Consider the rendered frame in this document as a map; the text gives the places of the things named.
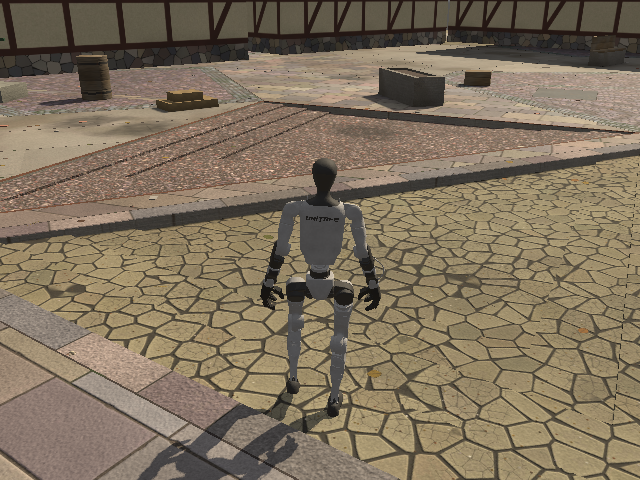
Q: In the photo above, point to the left robot hand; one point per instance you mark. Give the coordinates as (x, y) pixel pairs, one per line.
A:
(266, 293)

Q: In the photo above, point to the right robot upper arm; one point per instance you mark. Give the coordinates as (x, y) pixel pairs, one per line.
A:
(354, 213)

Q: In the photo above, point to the robot left forearm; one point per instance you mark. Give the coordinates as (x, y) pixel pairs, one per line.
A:
(274, 268)

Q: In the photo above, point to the right robot hand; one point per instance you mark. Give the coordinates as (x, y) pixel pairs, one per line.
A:
(375, 295)

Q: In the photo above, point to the left robot foot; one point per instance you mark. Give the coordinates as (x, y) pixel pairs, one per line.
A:
(292, 386)

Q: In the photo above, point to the left robot upper arm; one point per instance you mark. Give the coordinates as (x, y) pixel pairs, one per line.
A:
(290, 210)

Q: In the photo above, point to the right robot shin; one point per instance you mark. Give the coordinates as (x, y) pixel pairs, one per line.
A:
(337, 370)

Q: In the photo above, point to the robot right forearm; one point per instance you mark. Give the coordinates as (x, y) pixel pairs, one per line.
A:
(369, 270)

